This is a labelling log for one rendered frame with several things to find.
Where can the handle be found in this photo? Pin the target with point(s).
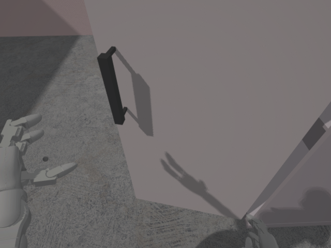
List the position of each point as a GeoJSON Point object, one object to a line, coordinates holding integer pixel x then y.
{"type": "Point", "coordinates": [110, 82]}

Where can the right robot hand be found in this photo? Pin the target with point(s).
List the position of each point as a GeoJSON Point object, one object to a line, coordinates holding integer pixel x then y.
{"type": "Point", "coordinates": [262, 238]}

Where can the left robot forearm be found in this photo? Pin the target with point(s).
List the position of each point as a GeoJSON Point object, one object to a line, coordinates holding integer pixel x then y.
{"type": "Point", "coordinates": [15, 217]}

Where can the left robot hand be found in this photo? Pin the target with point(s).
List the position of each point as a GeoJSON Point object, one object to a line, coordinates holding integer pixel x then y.
{"type": "Point", "coordinates": [14, 145]}

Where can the fridge door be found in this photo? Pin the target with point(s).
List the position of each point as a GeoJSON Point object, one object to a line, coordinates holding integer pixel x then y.
{"type": "Point", "coordinates": [218, 92]}

